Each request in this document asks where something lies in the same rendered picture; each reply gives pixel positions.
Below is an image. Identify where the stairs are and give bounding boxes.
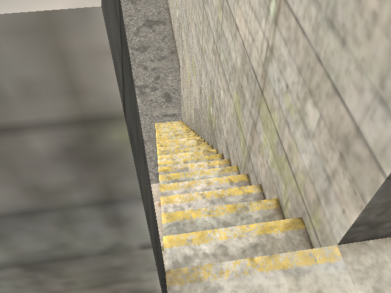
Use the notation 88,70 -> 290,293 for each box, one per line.
155,121 -> 313,270

